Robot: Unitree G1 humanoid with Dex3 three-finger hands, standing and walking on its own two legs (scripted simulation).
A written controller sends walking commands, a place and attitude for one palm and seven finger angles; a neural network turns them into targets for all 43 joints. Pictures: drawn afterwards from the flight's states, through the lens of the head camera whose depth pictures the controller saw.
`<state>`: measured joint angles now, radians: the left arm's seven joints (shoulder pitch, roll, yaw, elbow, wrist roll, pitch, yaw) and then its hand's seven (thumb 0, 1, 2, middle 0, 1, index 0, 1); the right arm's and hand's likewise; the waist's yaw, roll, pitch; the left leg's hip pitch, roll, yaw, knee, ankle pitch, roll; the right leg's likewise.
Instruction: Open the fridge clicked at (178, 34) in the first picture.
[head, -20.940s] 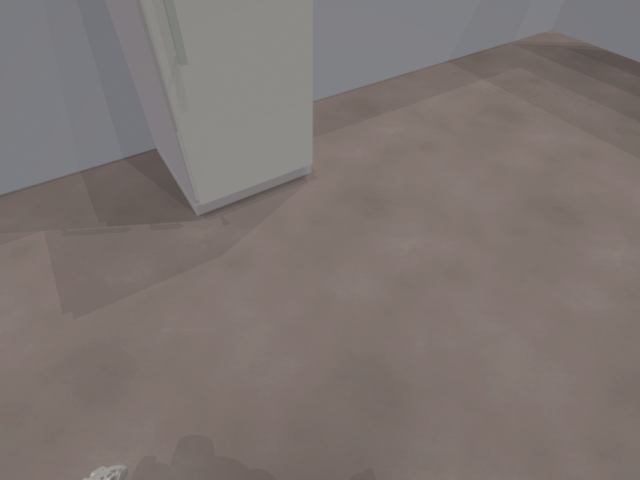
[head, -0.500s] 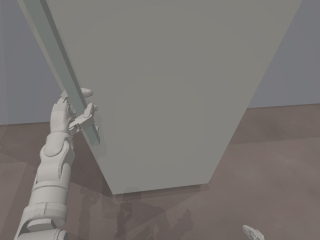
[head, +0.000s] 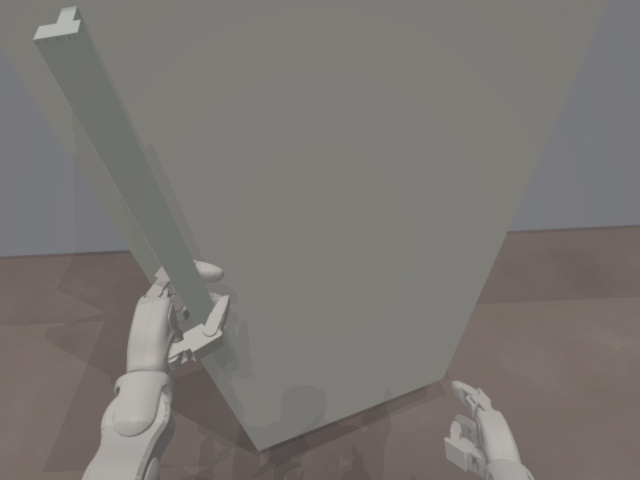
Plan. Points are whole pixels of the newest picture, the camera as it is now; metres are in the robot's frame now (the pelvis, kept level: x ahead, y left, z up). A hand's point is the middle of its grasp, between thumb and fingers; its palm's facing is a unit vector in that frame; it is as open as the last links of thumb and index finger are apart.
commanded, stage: walk backward, drawing the door open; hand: left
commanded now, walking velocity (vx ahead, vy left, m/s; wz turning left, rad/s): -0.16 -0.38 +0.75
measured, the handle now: (178, 251) +0.32 +0.16 +0.17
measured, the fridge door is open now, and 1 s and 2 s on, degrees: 18 61 80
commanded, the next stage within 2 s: stop walking and hold the door back in 1.38 s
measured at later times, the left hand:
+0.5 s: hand out of the picture +0.12 +0.01 +0.09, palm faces +0.15 -0.98 -0.14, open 6.5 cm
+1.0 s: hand out of the picture +0.03 -0.16 +0.09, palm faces +0.49 -0.86 -0.14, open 6.6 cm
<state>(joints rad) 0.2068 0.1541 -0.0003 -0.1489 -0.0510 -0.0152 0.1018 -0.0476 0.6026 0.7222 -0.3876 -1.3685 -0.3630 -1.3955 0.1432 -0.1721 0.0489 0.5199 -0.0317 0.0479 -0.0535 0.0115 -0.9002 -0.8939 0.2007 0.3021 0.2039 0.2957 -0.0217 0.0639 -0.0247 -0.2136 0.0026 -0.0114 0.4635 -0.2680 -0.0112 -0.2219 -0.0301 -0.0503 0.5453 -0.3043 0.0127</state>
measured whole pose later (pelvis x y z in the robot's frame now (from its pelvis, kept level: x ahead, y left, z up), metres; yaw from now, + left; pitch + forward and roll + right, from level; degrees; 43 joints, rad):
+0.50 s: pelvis -0.13 -0.13 -0.01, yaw +17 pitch -2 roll +0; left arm 0.16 0.17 -0.13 -0.24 -0.01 -0.03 0.07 -0.04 0.62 0.70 -0.40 -1.36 -0.32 -1.36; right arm 0.24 -0.17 0.00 0.65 -0.06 -0.05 -0.10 0.02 -0.90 -0.89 0.20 0.30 0.20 0.30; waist -0.10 0.01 0.07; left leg -0.33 0.02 -0.03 0.60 -0.23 -0.02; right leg -0.53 0.05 -0.04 1.10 -0.37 0.03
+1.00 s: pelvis -0.13 -0.37 -0.02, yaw +44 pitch -2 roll -2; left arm 0.15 0.14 -0.24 -0.29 0.03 -0.09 0.02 -0.03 0.59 0.75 -0.43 -1.38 -0.32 -1.37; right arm 0.13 -0.19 -0.02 0.60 -0.03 -0.12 -0.04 0.01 -0.90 -0.89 0.20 0.30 0.20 0.30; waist -0.05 0.06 0.14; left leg -0.42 0.12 -0.13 0.61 -0.22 -0.06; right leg -0.47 0.01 0.00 0.95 -0.40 0.03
